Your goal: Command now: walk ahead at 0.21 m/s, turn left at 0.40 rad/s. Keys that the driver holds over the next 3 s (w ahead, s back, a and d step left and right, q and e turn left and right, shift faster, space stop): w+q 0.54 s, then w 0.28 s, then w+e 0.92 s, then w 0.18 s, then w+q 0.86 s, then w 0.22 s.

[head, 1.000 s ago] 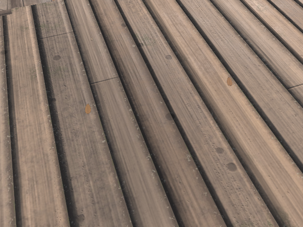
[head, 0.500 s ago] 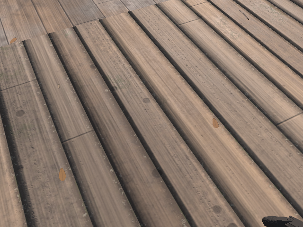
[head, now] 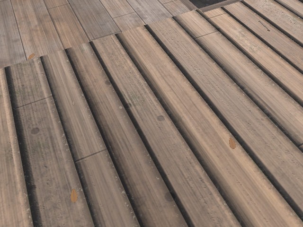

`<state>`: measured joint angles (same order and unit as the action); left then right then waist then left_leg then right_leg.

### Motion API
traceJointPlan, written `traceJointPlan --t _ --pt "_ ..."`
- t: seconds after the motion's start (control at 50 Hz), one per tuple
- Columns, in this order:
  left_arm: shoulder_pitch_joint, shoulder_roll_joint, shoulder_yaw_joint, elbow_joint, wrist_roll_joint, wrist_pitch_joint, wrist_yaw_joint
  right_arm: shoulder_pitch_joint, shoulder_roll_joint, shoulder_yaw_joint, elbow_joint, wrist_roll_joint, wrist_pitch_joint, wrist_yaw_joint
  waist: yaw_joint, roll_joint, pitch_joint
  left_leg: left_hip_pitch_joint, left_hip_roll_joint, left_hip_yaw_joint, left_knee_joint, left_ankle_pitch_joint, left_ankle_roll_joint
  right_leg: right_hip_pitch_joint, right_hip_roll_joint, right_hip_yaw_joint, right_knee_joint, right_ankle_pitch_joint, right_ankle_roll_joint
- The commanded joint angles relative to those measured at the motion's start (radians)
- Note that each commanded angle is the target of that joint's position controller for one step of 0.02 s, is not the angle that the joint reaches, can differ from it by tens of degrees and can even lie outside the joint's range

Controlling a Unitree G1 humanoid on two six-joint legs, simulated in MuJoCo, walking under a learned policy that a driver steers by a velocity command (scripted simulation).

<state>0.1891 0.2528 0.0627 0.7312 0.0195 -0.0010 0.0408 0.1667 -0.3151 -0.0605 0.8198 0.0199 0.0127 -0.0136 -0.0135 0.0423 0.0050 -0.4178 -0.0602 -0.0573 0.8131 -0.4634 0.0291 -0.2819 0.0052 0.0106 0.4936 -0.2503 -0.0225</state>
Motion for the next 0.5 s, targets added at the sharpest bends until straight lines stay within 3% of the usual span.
traceJointPlan --t 0.02,0.04,0.1,0.2,0.32,0.36,0.38,0.4,0.42,0.44,0.46,0.48,0.5 --pt "0.017 0.130 0.036 -0.061 -0.018 -0.047 0.003 -0.016 -0.120 -0.046 -0.061 0.004 -0.013 0.002 0.021 -0.182 -0.029 -0.314 0.082 -0.057 0.263 0.026 -0.024 0.227 -0.304 0.351 -0.296 -0.228 -0.156" --pt "0.010 0.129 0.035 -0.055 -0.026 -0.054 0.006 -0.018 -0.105 -0.045 -0.062 -0.001 -0.010 0.005 0.023 -0.184 0.000 -0.337 0.094 -0.053 0.278 0.088 -0.040 0.221 -0.295 0.312 -0.315 -0.207 -0.144" --pt "0.060 0.136 0.039 -0.036 -0.012 -0.075 0.006 -0.057 -0.059 -0.036 -0.082 0.002 -0.026 0.020 0.050 -0.157 0.016 -0.340 0.114 -0.014 0.238 0.211 -0.065 0.225 -0.269 0.187 -0.354 -0.090 -0.137" --pt "0.101 0.185 0.061 -0.008 -0.016 -0.083 -0.003 -0.118 -0.025 -0.020 -0.131 0.000 -0.035 0.040 0.080 -0.158 0.018 -0.284 0.146 0.026 0.036 0.280 -0.075 0.238 -0.291 0.061 -0.367 0.001 -0.147" --pt "0.111 0.218 0.081 0.023 -0.044 -0.078 -0.025 -0.151 -0.036 -0.016 -0.170 0.004 -0.031 0.060 0.079 -0.174 0.054 -0.150 0.142 0.096 -0.120 0.210 -0.013 0.211 -0.323 -0.037 -0.322 -0.008 -0.128" --pt "0.086 0.226 0.084 0.027 -0.055 -0.067 -0.029 -0.098 -0.044 -0.022 -0.162 0.004 -0.030 0.064 0.033 -0.159 0.048 -0.046 0.112 0.143 -0.189 0.199 0.028 0.188 -0.329 -0.077 -0.241 0.042 -0.105" --pt "0.072 0.222 0.080 0.025 -0.055 -0.063 -0.028 -0.012 -0.062 -0.037 -0.134 0.001 -0.029 0.063 -0.014 -0.137 0.008 0.102 0.060 0.184 -0.235 0.219 0.050 0.139 -0.301 -0.128 -0.118 0.190 -0.079" --pt "0.092 0.182 0.065 0.027 -0.043 -0.062 -0.028 0.144 -0.126 -0.075 -0.086 0.007 -0.028 0.054 -0.078 -0.068 -0.087 0.339 0.019 0.169 -0.266 0.227 0.088 0.059 -0.239 -0.202 0.130 0.337 -0.038" --pt "0.067 0.117 0.039 -0.027 -0.008 -0.069 -0.026 0.297 -0.261 -0.114 -0.068 0.009 -0.025 0.034 -0.126 0.173 -0.157 0.590 0.253 -0.245 -0.368 0.146 0.201 -0.253 -0.138 -0.258 0.558 0.087 0.053" --pt "0.044 0.068 0.019 -0.081 -0.008 -0.101 -0.022 0.277 -0.305 -0.105 -0.099 0.006 -0.047 0.040 -0.090 0.292 -0.239 0.711 0.403 -0.741 -0.569 -0.025 0.347 -0.546 0.014 -0.037 0.787 -0.341 0.074" --pt "-0.015 0.156 0.035 -0.083 -0.044 -0.126 -0.033 0.250 -0.212 -0.076 -0.105 0.000 -0.068 0.049 -0.115 0.140 -0.179 0.680 0.410 -0.665 -0.595 -0.024 0.325 -0.646 -0.045 0.057 0.859 -0.271 0.046" --pt "-0.024 0.168 0.037 -0.082 -0.054 -0.139 -0.040 0.217 -0.155 -0.059 -0.110 -0.004 -0.078 0.050 -0.084 0.117 -0.120 0.598 0.375 -0.540 -0.569 0.040 0.291 -0.645 -0.085 0.052 0.820 -0.178 0.010" --pt "-0.013 0.168 0.039 -0.064 -0.033 -0.143 -0.034 0.152 -0.125 -0.048 -0.123 -0.004 -0.079 0.050 -0.044 0.030 -0.072 0.486 0.332 -0.436 -0.558 0.142 0.255 -0.584 -0.121 0.053 0.748 -0.098 0.004"
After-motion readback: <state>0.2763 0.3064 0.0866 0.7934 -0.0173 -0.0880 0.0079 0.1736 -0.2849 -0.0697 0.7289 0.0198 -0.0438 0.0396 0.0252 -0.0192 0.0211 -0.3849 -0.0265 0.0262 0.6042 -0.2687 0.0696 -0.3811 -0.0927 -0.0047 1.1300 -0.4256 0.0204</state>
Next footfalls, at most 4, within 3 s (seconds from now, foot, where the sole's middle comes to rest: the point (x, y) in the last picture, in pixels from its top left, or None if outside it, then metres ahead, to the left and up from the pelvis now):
0.40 left None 0.17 0.20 -0.78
0.92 right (129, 210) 0.57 0.17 -0.77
1.40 left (73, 176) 0.75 0.45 -0.78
1.92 right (132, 130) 1.02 0.16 -0.78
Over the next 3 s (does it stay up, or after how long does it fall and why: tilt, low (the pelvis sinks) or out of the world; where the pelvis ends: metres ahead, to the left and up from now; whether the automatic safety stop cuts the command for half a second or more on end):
stays up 1.49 0.29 -0.01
